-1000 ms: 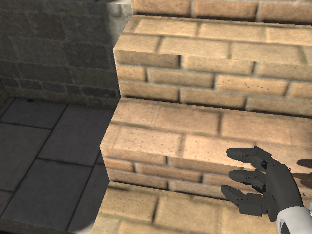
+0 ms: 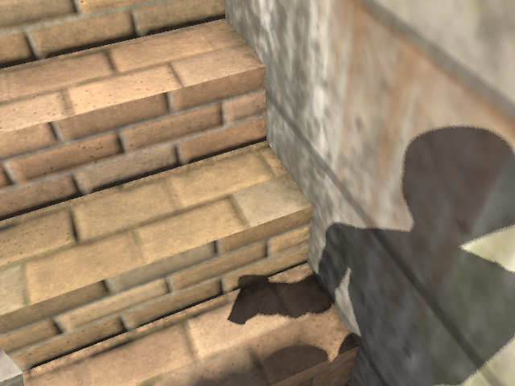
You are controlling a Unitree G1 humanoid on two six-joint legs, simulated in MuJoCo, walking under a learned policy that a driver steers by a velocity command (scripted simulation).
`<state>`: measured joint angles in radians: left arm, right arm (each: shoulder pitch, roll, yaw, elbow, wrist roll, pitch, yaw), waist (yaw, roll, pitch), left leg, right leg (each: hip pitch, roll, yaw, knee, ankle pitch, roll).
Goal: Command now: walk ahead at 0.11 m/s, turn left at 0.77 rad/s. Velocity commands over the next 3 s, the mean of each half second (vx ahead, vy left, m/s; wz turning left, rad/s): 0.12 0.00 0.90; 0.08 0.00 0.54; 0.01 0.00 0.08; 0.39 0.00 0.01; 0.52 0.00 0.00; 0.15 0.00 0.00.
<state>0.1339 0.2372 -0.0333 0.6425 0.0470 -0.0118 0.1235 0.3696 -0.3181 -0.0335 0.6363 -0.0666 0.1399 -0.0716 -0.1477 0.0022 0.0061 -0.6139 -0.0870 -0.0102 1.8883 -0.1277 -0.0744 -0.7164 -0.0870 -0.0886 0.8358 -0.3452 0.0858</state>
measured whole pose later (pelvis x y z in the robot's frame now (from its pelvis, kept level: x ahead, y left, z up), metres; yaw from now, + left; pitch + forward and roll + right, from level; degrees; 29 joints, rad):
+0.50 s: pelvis -0.25 +0.07 -0.32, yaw +12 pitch +2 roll -6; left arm -0.52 0.08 0.12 0.48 0.02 0.04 -0.04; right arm 0.81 -0.15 -0.15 1.07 0.00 -0.09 0.06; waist -0.46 -0.03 0.18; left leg -0.12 -0.02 -0.39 0.48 -0.24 -0.03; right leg -0.86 0.09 0.02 1.63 -0.70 0.02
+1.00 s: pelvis -0.26 -0.05 -0.34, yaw +33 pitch +1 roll -2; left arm -0.02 0.11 -0.01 0.99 0.03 0.02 -0.01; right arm 0.34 -0.27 -0.05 0.68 -0.01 0.08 -0.06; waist -0.09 0.02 -0.04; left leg -0.52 -0.03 -0.09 1.16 -0.44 -0.10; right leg -0.22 0.01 -0.03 0.46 -0.26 -0.01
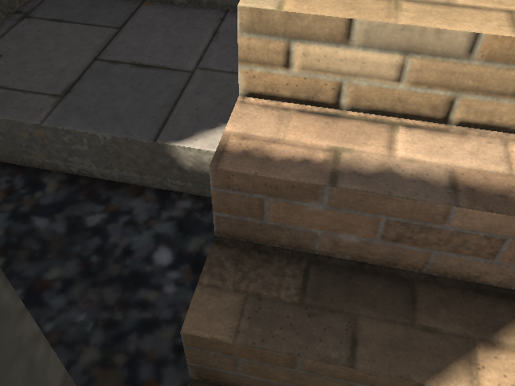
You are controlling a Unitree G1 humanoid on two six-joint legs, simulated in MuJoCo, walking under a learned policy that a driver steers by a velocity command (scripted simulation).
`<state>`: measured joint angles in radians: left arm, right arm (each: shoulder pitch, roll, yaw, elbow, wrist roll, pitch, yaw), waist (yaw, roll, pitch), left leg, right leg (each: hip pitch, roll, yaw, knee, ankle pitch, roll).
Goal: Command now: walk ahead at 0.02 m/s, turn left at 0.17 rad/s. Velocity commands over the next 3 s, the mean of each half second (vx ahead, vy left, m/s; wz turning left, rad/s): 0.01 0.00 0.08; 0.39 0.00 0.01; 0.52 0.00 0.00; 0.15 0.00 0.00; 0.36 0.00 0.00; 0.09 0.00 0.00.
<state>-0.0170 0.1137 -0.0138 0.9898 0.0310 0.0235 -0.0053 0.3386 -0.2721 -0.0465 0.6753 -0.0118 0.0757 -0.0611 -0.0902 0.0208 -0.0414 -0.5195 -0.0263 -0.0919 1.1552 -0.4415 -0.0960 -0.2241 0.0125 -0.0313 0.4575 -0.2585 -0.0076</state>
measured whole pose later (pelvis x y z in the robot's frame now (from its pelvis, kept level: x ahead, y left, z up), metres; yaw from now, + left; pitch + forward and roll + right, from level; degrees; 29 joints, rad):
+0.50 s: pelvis +0.01 -0.01 +0.01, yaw +2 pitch +0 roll -1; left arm 0.32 0.17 -0.03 1.12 0.02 0.00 -0.02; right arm 0.31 -0.20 0.01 0.76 -0.02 0.06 -0.01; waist 0.02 0.01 0.00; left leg -0.16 -0.01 -0.09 0.38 -0.23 -0.01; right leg -0.13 -0.01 -0.05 0.33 -0.21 0.00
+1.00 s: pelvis +0.04 +0.00 +0.01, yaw +2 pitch +2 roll +0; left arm 0.20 0.20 -0.06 0.97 0.02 -0.05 -0.03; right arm 0.18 -0.20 0.03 0.63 -0.01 0.02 -0.03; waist 0.00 -0.02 0.00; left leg -0.16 -0.02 -0.09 0.40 -0.27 0.00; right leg -0.13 -0.02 -0.04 0.38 -0.28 0.01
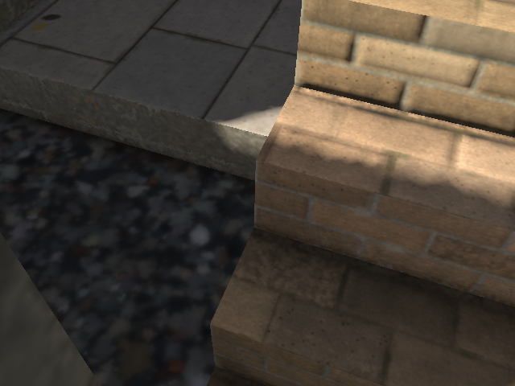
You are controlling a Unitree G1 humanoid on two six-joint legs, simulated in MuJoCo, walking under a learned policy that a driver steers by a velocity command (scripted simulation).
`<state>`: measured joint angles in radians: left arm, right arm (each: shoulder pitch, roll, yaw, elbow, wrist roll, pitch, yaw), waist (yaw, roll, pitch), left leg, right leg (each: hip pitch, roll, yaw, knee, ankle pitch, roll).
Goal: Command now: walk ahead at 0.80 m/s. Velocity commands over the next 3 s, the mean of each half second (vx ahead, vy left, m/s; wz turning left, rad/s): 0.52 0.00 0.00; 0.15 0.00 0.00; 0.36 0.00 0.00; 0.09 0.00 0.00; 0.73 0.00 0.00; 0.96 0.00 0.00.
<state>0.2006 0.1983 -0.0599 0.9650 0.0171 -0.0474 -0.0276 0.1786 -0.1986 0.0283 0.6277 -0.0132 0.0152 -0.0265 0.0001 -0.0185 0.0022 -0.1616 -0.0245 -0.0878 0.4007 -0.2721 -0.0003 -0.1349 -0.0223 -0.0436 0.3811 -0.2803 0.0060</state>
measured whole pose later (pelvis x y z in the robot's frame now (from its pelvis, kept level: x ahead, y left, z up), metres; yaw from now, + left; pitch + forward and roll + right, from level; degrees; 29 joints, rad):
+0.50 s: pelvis -0.01 -0.01 +0.00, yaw +1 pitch -1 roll -1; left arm 0.27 0.22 -0.03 0.98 0.02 -0.04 -0.04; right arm 0.17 -0.22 0.01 0.73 -0.03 0.05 -0.01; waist 0.01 0.02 0.01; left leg -0.10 0.01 -0.11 0.35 -0.23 -0.03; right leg -0.05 0.01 -0.06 0.27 -0.21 -0.01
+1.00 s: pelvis -0.04 -0.02 +0.01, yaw +0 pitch +1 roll -1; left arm 0.32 0.17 -0.03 1.01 0.04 0.00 0.01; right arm 0.30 -0.22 0.02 0.81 -0.02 0.04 -0.04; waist 0.01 0.02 -0.03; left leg -0.17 0.03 -0.12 0.35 -0.20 -0.06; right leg -0.11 0.04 -0.04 0.24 -0.16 -0.03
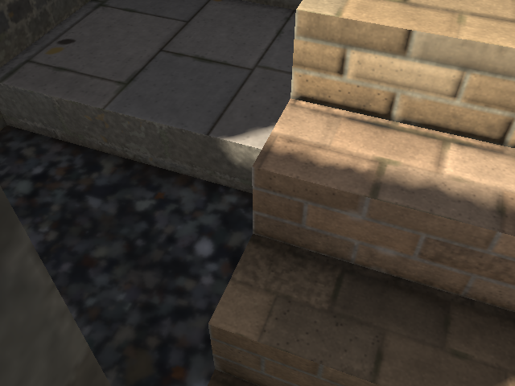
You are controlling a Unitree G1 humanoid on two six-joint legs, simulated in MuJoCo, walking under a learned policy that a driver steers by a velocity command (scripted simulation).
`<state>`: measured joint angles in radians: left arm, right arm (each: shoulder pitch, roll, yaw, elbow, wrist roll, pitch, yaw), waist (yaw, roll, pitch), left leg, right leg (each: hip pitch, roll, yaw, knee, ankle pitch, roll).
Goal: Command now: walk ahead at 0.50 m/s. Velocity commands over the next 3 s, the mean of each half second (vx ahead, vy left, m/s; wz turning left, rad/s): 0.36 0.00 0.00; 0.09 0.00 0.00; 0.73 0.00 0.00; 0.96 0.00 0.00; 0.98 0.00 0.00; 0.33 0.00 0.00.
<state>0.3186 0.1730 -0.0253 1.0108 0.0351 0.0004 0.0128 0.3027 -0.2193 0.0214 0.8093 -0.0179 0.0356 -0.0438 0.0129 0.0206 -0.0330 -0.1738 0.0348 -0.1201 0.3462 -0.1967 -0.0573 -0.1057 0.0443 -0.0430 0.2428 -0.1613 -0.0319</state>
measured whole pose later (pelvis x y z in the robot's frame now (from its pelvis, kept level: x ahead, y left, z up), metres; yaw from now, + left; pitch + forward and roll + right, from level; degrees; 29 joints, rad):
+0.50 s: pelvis +0.02 +0.02 +0.00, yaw +0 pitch +0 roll -1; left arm 0.30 0.21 -0.02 1.07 0.02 -0.03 -0.03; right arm 0.24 -0.24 0.01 0.78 -0.02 0.03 -0.01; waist 0.02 0.02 0.00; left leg -0.14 -0.01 -0.11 0.36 -0.23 -0.02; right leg -0.08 0.00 -0.03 0.28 -0.21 0.00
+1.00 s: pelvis +0.00 +0.02 +0.00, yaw +0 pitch +1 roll -1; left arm 0.37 0.16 -0.02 1.08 0.03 0.01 0.02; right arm 0.33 -0.22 0.01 0.82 -0.01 0.03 -0.03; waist 0.01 0.02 -0.03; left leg -0.16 0.00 -0.12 0.34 -0.20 -0.03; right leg -0.11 0.02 -0.02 0.26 -0.18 -0.01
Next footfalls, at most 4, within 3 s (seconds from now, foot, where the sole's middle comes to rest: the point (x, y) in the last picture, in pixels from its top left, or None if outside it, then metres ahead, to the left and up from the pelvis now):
none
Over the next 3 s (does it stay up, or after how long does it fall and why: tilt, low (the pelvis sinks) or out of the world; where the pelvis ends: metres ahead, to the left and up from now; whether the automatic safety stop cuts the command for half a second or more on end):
stays up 0.00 0.00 0.00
